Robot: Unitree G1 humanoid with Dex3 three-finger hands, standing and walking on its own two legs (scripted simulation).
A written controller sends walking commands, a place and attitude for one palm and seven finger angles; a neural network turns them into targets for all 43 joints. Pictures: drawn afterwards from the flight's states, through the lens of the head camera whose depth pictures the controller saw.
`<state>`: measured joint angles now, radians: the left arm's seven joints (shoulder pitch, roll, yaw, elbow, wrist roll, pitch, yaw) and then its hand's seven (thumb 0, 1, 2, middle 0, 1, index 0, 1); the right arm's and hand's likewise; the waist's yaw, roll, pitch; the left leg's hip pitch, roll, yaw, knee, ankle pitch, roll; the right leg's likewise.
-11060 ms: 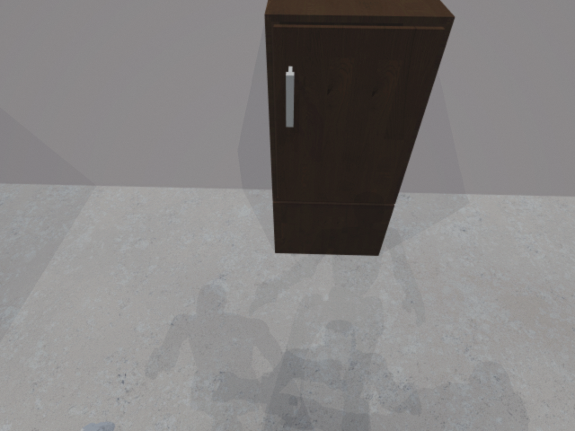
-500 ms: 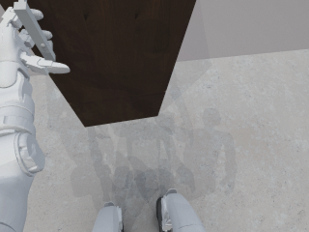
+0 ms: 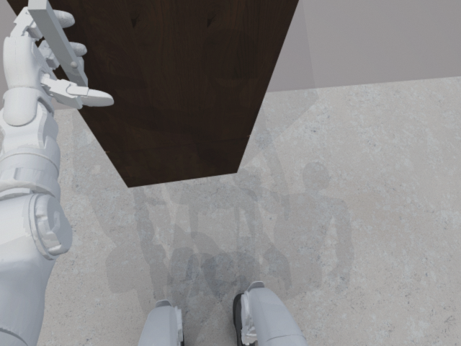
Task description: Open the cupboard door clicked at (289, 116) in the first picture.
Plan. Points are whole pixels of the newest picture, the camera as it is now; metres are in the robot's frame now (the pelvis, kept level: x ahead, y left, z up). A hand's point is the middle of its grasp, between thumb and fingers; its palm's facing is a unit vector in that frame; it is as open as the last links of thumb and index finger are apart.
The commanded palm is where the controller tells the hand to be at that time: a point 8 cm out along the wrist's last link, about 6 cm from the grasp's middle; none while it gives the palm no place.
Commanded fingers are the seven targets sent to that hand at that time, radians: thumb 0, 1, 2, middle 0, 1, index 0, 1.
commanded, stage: close the thumb around the handle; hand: left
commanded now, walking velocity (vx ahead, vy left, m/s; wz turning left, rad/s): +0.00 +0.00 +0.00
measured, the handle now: (63, 40) +0.59 +0.21 +0.09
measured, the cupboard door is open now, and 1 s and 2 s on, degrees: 0 1 42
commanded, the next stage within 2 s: pull the door open along its arc in 0.78 s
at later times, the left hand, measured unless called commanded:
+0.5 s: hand (83, 65) +0.55 +0.18 +0.08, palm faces +0.07 -1.00 -0.02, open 9.1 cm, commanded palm +0.52 +0.22 +0.08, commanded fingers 0.00 0.73 0.83 -0.39 -1.33 -0.39 -1.33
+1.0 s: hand (83, 67) +0.55 +0.18 +0.08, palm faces +0.08 -1.00 -0.03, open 5.4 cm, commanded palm +0.51 +0.22 +0.08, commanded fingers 0.00 0.90 0.90 -0.40 -1.35 -0.40 -1.35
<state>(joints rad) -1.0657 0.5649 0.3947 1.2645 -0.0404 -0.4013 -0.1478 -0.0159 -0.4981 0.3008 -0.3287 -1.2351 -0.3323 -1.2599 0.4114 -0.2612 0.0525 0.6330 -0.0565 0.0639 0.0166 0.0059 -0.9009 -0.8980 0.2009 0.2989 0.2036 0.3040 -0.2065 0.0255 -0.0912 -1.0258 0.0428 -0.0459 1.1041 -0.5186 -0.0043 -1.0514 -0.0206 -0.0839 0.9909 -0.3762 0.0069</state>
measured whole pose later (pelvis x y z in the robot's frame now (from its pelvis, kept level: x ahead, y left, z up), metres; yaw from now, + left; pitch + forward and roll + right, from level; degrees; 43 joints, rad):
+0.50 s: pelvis +0.01 +0.00 +0.00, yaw -1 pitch +24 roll -3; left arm -0.99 0.53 0.43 1.21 -0.04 -0.41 -0.14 -0.01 0.21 0.60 -0.36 -1.28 -0.36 -1.28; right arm 0.41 -0.26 0.04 0.62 -0.05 0.08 0.02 0.01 -0.90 -0.90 0.20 0.30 0.20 0.30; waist -0.20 0.03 -0.10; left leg -0.98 0.05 -0.02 1.08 -0.53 0.00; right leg -1.02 -0.01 -0.06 0.97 -0.38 0.01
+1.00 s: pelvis +0.01 +0.00 +0.01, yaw -1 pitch +24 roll -3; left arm -0.94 0.52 0.44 1.18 -0.04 -0.42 -0.15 0.01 0.78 0.83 -0.40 -1.35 -0.38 -1.35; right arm 0.40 -0.26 0.03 0.61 -0.04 0.09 0.02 0.01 -0.90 -0.90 0.20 0.30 0.20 0.30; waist -0.20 0.03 -0.10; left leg -0.95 0.06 -0.02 1.06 -0.53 -0.01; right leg -1.00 0.00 -0.05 0.97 -0.38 0.01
